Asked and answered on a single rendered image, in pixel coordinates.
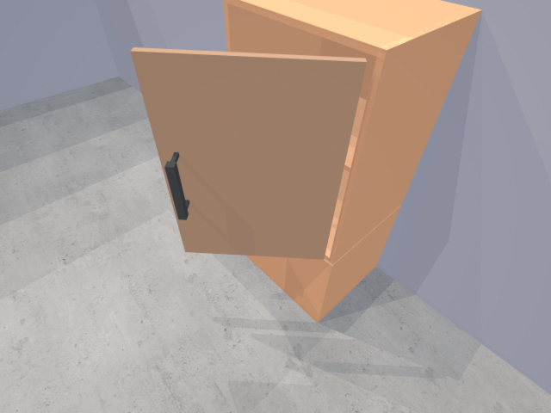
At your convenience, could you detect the handle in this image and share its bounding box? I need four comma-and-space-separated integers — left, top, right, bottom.
164, 152, 189, 220

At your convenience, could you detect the cupboard door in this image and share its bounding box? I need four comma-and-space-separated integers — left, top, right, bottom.
130, 47, 367, 260

